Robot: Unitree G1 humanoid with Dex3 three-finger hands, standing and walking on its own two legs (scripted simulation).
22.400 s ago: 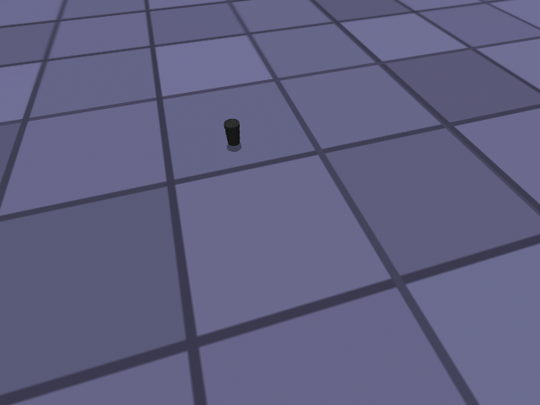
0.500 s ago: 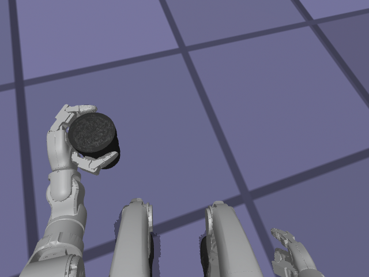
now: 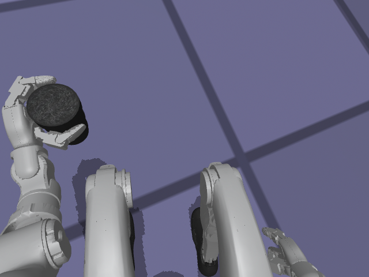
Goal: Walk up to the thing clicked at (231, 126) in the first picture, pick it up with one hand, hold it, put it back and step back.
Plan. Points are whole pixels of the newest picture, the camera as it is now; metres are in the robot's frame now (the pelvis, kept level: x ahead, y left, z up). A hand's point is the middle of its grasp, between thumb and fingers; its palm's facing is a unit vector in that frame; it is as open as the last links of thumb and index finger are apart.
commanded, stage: crouch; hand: left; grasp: from the side
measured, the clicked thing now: (64, 119) +0.43 +0.25 -0.09
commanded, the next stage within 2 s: lower in 0.62 s
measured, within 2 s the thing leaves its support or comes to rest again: rests again in 1.86 s
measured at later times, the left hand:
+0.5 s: hand (67, 122) +0.44 +0.26 -0.13, palm faces +0.28 -0.96 -0.02, open 11.7 cm
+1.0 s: hand (75, 130) +0.44 +0.26 -0.20, palm faces +0.30 -0.95 +0.00, open 11.7 cm
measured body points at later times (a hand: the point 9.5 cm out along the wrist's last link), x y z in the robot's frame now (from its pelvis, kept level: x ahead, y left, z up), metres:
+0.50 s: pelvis +0.00 +0.00 -0.06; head +0.22 +0.07 +0.32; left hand +0.42 +0.31 -0.13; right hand +0.11 -0.27 -0.17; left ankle +0.10 +0.14 -0.34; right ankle +0.09 -0.12 -0.34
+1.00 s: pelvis +0.00 +0.01 -0.08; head +0.23 +0.11 +0.29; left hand +0.42 +0.31 -0.20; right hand +0.13 -0.26 -0.17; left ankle +0.10 +0.14 -0.34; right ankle +0.09 -0.12 -0.34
